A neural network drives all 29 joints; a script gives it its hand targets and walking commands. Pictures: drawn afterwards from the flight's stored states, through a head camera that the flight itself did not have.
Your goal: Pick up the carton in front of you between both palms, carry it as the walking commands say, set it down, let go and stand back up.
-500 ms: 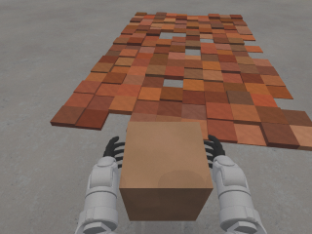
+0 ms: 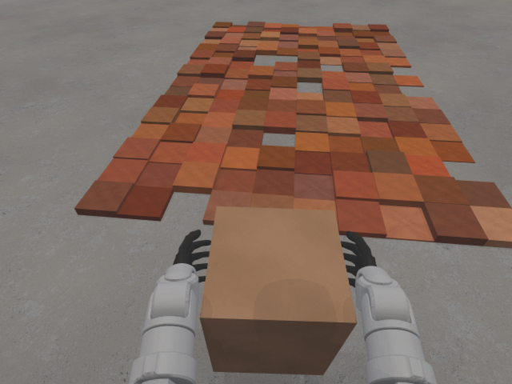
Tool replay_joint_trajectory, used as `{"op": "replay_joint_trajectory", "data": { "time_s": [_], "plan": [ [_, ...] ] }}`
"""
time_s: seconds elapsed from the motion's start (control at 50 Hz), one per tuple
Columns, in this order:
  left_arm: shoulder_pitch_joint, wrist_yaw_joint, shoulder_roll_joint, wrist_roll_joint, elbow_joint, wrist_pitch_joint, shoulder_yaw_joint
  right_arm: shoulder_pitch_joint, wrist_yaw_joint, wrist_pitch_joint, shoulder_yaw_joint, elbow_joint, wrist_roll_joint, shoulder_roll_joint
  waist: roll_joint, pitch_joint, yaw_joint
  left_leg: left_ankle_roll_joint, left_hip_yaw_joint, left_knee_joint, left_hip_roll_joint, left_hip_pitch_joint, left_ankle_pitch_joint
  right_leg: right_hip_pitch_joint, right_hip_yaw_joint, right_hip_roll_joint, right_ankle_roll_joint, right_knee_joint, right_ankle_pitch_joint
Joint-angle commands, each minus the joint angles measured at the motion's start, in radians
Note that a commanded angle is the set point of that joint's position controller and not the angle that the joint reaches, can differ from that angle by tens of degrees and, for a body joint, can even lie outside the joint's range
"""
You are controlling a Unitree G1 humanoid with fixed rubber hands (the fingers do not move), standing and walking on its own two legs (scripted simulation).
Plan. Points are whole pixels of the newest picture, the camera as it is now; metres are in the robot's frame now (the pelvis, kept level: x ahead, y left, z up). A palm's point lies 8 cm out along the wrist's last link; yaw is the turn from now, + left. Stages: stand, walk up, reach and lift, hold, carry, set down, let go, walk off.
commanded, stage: reach and lift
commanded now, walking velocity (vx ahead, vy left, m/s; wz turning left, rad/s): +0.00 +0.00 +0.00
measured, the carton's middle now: (271, 293) +0.30 +0.00 -0.04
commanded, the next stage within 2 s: hold in 0.38 s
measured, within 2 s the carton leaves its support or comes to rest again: neither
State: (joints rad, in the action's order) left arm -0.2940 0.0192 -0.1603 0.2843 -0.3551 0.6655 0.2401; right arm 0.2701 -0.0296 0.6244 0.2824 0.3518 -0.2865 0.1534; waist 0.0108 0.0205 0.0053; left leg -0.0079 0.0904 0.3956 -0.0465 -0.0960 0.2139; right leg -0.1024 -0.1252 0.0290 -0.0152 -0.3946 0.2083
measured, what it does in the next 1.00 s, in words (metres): stands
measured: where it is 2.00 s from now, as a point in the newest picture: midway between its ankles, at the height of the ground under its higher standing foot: outside the picture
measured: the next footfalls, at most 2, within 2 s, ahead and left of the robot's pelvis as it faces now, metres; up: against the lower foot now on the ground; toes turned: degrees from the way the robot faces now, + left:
left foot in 1.54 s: +0.12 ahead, +0.09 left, +0.00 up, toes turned +8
right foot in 1.72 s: +0.23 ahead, -0.12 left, +0.00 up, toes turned -8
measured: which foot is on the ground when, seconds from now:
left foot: down 0.00-1.00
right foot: down 0.00-1.00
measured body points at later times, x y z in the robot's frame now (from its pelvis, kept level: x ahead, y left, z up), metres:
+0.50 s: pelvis -0.02 -0.02 +0.00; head -0.07 -0.02 +0.44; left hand +0.29 +0.14 +0.04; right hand +0.29 -0.16 +0.05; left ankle +0.01 +0.11 -0.74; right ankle +0.01 -0.13 -0.74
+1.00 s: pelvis -0.03 +0.00 +0.00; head -0.08 +0.00 +0.44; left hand +0.29 +0.14 +0.05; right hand +0.28 -0.16 +0.06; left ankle +0.01 +0.11 -0.74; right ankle +0.01 -0.13 -0.74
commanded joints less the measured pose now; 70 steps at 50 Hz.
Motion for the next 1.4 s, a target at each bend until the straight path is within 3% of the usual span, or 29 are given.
{"op": "replay_joint_trajectory", "data": {
  "time_s": [0.0,0.1,0.12,0.18,0.34,0.36,0.4,0.48,0.5,0.52,0.54,0.56,0.64,0.7,0.86,0.92,0.94,0.96,1.04,1.08,1.1,1.14,1.18,1.2,1.24,1.3,1.34,1.36,1.38],
  "plan": [
    [-0.403,-0.232,-0.952,-0.230,0.050,-0.021,-0.500,0.459,-0.226,0.004,-0.555,-0.042,0.235,0.895,-0.029,0.224,-0.021,0.039,-0.006,-0.058,-0.048,0.074,-0.350,0.079,0.050,0.075,-0.004,0.037,-0.317],
    [-0.486,-0.247,-0.979,-0.288,0.130,-0.026,-0.573,0.455,-0.210,0.015,-0.583,-0.084,0.247,0.918,-0.002,0.270,0.018,0.037,-0.001,-0.034,-0.046,0.104,-0.299,0.087,0.051,0.076,0.006,0.039,-0.278],
    [-0.476,-0.249,-0.960,-0.286,0.151,-0.024,-0.583,0.462,-0.207,0.014,-0.608,-0.126,0.259,0.945,-0.008,0.258,0.004,0.033,-0.010,-0.042,-0.053,0.079,-0.263,0.098,0.048,0.074,-0.001,0.033,-0.287],
    [-0.525,-0.258,-0.929,-0.278,0.101,-0.026,-0.553,0.461,-0.205,0.025,-0.561,-0.048,0.229,0.945,0.032,0.213,0.019,0.021,-0.012,-0.048,-0.054,0.043,-0.171,0.063,0.058,0.076,-0.006,0.035,-0.213],
    [-0.596,-0.280,-0.861,-0.201,-0.001,-0.014,-0.452,0.551,-0.200,0.057,-0.518,0.040,0.215,0.968,0.011,0.144,-0.010,-0.004,-0.043,-0.046,-0.059,-0.049,0.005,0.082,0.040,0.037,-0.019,0.052,-0.056],
    [-0.580,-0.283,-0.876,-0.203,0.002,-0.014,-0.452,0.577,-0.202,0.057,-0.531,0.019,0.221,0.968,0.030,0.136,-0.031,-0.007,-0.040,-0.061,-0.063,-0.069,0.021,0.091,0.050,0.042,-0.023,0.058,-0.033],
    [-0.604,-0.281,-0.885,-0.209,0.031,-0.006,-0.468,0.570,-0.205,0.062,-0.549,0.026,0.233,1.001,0.031,0.163,-0.022,-0.008,-0.035,-0.051,-0.066,-0.027,0.002,0.078,0.036,0.030,-0.025,0.066,-0.038],
    [-0.490,-0.264,-0.917,-0.283,0.176,0.047,-0.572,0.468,-0.205,0.096,-0.653,-0.130,0.295,0.994,-0.025,0.256,-0.018,0.018,-0.017,-0.067,-0.065,0.056,-0.196,0.160,0.031,0.042,-0.022,0.064,-0.284],
    [-0.493,-0.261,-0.925,-0.289,0.196,0.052,-0.586,0.451,-0.201,0.107,-0.639,-0.122,0.283,0.968,-0.024,0.263,0.003,0.022,-0.009,-0.076,-0.062,0.081,-0.195,0.151,0.035,0.049,-0.022,0.077,-0.270],
    [-0.465,-0.253,-0.898,-0.277,0.186,0.066,-0.568,0.422,-0.193,0.120,-0.611,-0.108,0.273,0.933,-0.023,0.194,-0.010,0.027,-0.012,-0.085,-0.061,0.063,-0.200,0.146,0.039,0.047,-0.013,0.091,-0.263],
    [-0.478,-0.252,-0.867,-0.269,0.190,0.073,-0.558,0.407,-0.188,0.126,-0.584,-0.094,0.256,0.920,-0.019,0.174,0.011,0.024,-0.016,-0.089,-0.053,0.072,-0.155,0.138,0.037,0.048,-0.013,0.100,-0.215],
    [-0.465,-0.247,-0.862,-0.255,0.173,0.077,-0.538,0.429,-0.190,0.126,-0.591,-0.108,0.256,0.918,-0.034,0.132,-0.012,0.023,-0.019,-0.098,-0.057,0.057,-0.125,0.125,0.048,0.047,-0.011,0.097,-0.181],
    [-0.572,-0.257,-0.892,-0.247,0.121,0.073,-0.510,0.507,-0.204,0.116,-0.517,-0.057,0.219,0.892,-0.019,0.065,0.020,0.019,-0.036,-0.099,-0.049,-0.008,0.057,0.079,0.058,0.052,0.017,0.111,0.035],
    [-0.657,-0.269,-0.924,-0.251,0.093,0.055,-0.499,0.642,-0.227,0.099,-0.503,-0.044,0.228,0.915,0.002,0.100,0.016,0.008,-0.031,-0.089,-0.034,-0.002,0.133,0.045,0.074,0.056,0.017,0.092,0.144],
    [-0.622,-0.262,-0.999,-0.271,0.024,0.060,-0.510,0.637,-0.258,0.089,-0.535,-0.044,0.234,0.889,-0.012,0.195,0.030,0.027,-0.007,-0.097,-0.023,0.019,0.076,0.083,0.082,0.067,0.024,0.065,0.061],
    [-0.583,-0.247,-0.989,-0.238,0.005,0.065,-0.480,0.605,-0.266,0.091,-0.527,0.016,0.227,0.893,-0.057,0.132,-0.005,0.030,-0.006,-0.112,-0.021,0.008,0.065,0.065,0.080,0.065,0.026,0.057,0.037],
    [-0.612,-0.243,-0.989,-0.247,0.029,0.060,-0.489,0.627,-0.268,0.082,-0.512,0.000,0.225,0.875,-0.041,0.164,0.012,0.035,-0.008,-0.111,-0.021,0.015,0.006,0.092,0.086,0.068,0.027,0.060,-0.004],
    [-0.563,-0.240,-0.988,-0.255,0.042,0.060,-0.502,0.583,-0.264,0.089,-0.535,-0.001,0.233,0.893,-0.025,0.168,-0.017,0.029,-0.008,-0.109,-0.023,0.044,-0.032,0.075,0.083,0.069,0.017,0.062,-0.035],
    [-0.507,-0.228,-0.984,-0.253,0.082,0.074,-0.503,0.547,-0.257,0.093,-0.548,-0.075,0.240,0.865,-0.040,0.161,-0.002,0.040,-0.014,-0.102,-0.030,0.079,-0.141,0.082,0.071,0.066,0.013,0.073,-0.127],
    [-0.484,-0.226,-0.960,-0.245,0.137,0.075,-0.510,0.531,-0.253,0.096,-0.556,-0.102,0.257,0.874,-0.054,0.178,-0.023,0.043,-0.019,-0.107,-0.042,0.104,-0.205,0.088,0.068,0.067,0.004,0.085,-0.169],
    [-0.547,-0.226,-0.981,-0.275,0.181,0.087,-0.562,0.579,-0.249,0.107,-0.582,-0.129,0.268,0.898,0.024,0.191,-0.010,-0.007,0.001,0.003,0.133,-0.017,-0.076,-0.027,0.028,-0.117,0.018,-0.007,-0.090],
    [-0.560,-0.219,-1.004,-0.308,0.211,0.107,-0.597,0.607,-0.235,0.126,-0.623,-0.195,0.315,0.905,-0.022,0.152,-0.002,-0.017,0.040,-0.062,0.099,-0.081,0.467,-0.145,0.018,-0.061,0.024,0.023,0.416],
    [-0.569,-0.209,-1.046,-0.373,0.288,0.134,-0.683,0.647,-0.217,0.149,-0.712,-0.324,0.369,0.907,-0.082,0.126,-0.004,-0.014,0.035,-0.082,0.101,-0.126,0.502,-0.175,0.091,-0.017,0.013,-0.052,0.367],
    [-0.616,-0.200,-1.036,-0.412,0.405,0.148,-0.739,0.646,-0.207,0.171,-0.743,-0.376,0.387,0.918,-0.109,0.186,0.000,-0.030,0.086,-0.107,0.149,-0.123,0.516,-0.171,0.077,-0.035,0.011,-0.068,0.369],
    [-0.569,-0.176,-1.046,-0.454,0.429,0.212,-0.796,0.592,-0.180,0.226,-0.775,-0.440,0.411,0.893,-0.152,0.237,0.001,-0.052,0.138,-0.122,0.189,-0.107,0.486,-0.156,0.150,-0.005,0.004,-0.160,0.230],
    [-0.458,-0.136,-0.968,-0.467,0.493,0.290,-0.821,0.435,-0.130,0.323,-0.821,-0.492,0.404,0.823,-0.059,0.321,0.005,-0.048,0.061,0.029,0.147,-0.115,0.396,-0.057,0.102,-0.039,0.022,-0.045,0.197],
    [-0.359,-0.105,-0.880,-0.449,0.523,0.340,-0.792,0.408,-0.101,0.388,-0.842,-0.561,0.412,0.772,0.235,0.293,-0.027,0.031,-0.123,0.286,0.028,-0.386,0.310,0.126,-0.198,-0.227,0.120,0.145,0.418],
    [-0.357,-0.089,-0.859,-0.462,0.563,0.364,-0.797,0.418,-0.088,0.414,-0.851,-0.619,0.428,0.756,0.287,0.229,-0.035,0.035,-0.145,0.299,0.037,-0.538,0.302,0.166,-0.310,-0.315,0.170,0.185,0.453],
    [-0.326,-0.075,-0.836,-0.462,0.581,0.388,-0.784,0.417,-0.074,0.443,-0.867,-0.656,0.450,0.744,0.273,0.193,-0.038,0.029,-0.145,0.309,0.071,-0.556,0.283,0.139,-0.307,-0.344,0.191,0.197,0.341]
  ]
}}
